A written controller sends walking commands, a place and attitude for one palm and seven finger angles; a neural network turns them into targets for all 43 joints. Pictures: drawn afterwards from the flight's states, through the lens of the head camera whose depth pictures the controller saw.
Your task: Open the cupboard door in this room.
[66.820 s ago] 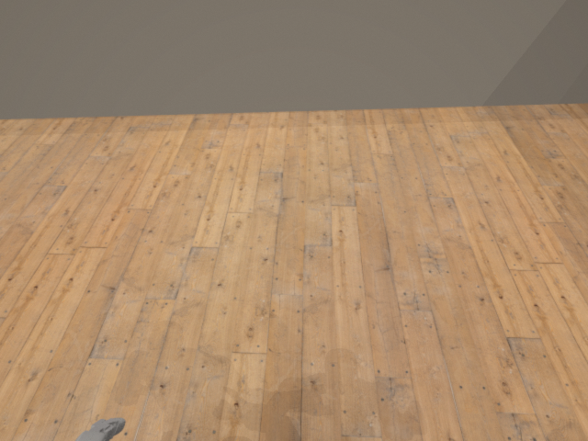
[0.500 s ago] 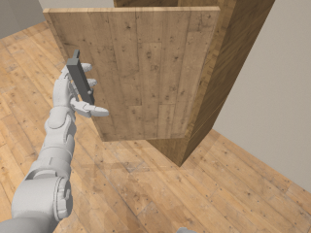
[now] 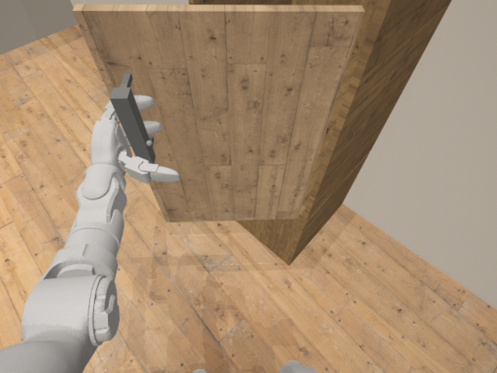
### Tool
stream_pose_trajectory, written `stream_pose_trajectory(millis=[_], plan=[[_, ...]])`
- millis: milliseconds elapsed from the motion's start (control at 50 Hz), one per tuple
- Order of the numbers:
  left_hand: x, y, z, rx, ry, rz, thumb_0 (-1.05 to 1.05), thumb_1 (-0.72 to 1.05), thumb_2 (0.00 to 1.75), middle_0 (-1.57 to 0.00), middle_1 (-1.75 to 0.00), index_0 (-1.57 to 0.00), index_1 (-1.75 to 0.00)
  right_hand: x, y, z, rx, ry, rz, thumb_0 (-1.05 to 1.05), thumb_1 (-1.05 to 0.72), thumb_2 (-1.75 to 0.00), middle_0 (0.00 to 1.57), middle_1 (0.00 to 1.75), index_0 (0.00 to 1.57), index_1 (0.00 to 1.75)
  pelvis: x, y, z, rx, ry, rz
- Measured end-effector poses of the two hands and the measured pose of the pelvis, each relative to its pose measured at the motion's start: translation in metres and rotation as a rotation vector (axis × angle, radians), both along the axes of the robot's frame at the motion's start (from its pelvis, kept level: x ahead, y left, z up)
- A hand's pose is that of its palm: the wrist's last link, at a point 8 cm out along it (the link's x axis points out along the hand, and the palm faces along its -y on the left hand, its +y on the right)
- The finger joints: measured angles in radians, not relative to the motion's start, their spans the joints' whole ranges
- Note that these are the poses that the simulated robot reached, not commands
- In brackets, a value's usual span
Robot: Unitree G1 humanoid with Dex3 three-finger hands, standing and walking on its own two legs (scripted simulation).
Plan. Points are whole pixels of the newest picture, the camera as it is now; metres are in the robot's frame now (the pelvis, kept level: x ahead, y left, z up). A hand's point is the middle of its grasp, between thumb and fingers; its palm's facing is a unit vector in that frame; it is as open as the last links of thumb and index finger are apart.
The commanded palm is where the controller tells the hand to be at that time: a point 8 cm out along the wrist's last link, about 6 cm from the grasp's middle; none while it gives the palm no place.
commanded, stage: close the thumb around the handle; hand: left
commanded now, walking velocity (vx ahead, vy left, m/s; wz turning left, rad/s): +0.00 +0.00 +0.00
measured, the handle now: (138, 122) +0.51 +0.18 +0.10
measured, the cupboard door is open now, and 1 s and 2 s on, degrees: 45 48 85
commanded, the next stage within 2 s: pull the door open along its arc in 0.72 s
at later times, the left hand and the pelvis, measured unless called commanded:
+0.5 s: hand (149, 144) +0.46 +0.16 +0.10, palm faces +0.06 -1.00 -0.01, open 8.1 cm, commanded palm +0.43 +0.19 +0.10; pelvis +0.00 +0.01 +0.00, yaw +0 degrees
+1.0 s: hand (149, 152) +0.44 +0.15 +0.10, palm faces +0.05 -1.00 -0.01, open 5.9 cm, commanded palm +0.39 +0.21 +0.10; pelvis +0.01 +0.00 +0.00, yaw -1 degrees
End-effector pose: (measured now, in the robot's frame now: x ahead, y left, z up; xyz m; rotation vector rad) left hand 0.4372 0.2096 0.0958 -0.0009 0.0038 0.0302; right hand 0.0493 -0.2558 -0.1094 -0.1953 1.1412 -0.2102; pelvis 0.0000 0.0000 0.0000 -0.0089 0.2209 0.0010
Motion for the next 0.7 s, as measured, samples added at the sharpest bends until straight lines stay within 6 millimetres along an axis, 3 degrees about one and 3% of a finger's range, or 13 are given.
stream_pose_trajectory(millis=[200,600,700], plan=[[-0.001,0.000,0.000,-0.001,-0.005,0.000,-0.01,-0.36,0.36,-0.30,-1.21,-0.31,-1.21,-0.010,0.007,-0.001,0.014,0.025,-0.024,0.01,-0.90,-0.90,0.20,0.30,0.20,0.30,0.004,0.006,0.001,-0.003,-0.003,-0.008],[-0.005,-0.001,0.000,0.010,-0.008,0.027,0.00,0.63,0.79,-0.35,-1.32,-0.34,-1.32,0.001,0.011,-0.004,0.023,0.013,0.003,0.01,-0.90,-0.90,0.20,0.30,0.20,0.30,0.004,0.008,0.000,-0.005,-0.006,0.004],[-0.009,-0.003,0.000,0.009,-0.008,0.033,0.00,0.73,0.82,-0.35,-1.34,-0.34,-1.34,0.004,0.009,-0.003,0.025,0.000,0.001,0.01,-0.90,-0.90,0.20,0.30,0.20,0.30,0.006,0.007,0.001,-0.005,-0.011,0.002]])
